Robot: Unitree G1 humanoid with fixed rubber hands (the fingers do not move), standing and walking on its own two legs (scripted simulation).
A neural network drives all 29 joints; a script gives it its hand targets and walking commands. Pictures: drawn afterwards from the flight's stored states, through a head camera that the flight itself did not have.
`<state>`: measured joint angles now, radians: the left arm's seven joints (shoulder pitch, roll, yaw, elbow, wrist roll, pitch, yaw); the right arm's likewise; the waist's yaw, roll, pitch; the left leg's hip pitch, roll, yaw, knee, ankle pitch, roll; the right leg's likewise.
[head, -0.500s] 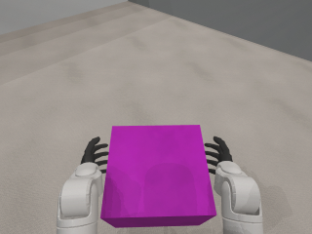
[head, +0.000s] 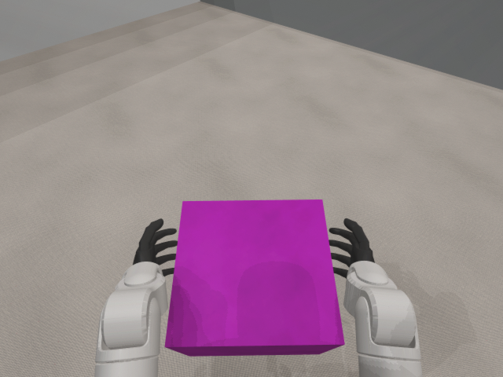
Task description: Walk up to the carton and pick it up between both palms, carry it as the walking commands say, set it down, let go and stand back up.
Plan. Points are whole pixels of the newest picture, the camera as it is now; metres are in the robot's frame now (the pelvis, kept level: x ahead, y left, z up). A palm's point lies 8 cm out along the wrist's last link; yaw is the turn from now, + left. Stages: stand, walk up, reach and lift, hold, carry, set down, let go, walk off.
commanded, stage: carry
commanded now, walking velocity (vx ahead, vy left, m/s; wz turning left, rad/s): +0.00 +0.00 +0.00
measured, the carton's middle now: (253, 280) +0.30 +0.00 -0.02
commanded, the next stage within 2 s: none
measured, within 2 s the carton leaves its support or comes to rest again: neither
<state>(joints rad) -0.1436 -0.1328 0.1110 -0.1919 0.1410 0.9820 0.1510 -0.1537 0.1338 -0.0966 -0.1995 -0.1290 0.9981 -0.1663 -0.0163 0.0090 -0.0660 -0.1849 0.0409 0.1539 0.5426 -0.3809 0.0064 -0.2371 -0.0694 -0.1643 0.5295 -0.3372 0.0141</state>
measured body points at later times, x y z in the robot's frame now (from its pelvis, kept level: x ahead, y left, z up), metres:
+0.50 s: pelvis -0.05 -0.01 +0.00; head -0.07 +0.00 +0.45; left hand +0.24 +0.16 +0.06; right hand +0.24 -0.16 +0.06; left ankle -0.08 +0.09 -0.73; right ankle -0.04 -0.12 -0.73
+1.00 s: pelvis -0.08 +0.00 +0.00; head -0.08 +0.01 +0.45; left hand +0.19 +0.16 +0.08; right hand +0.20 -0.15 +0.09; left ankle -0.08 +0.09 -0.73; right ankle -0.04 -0.12 -0.73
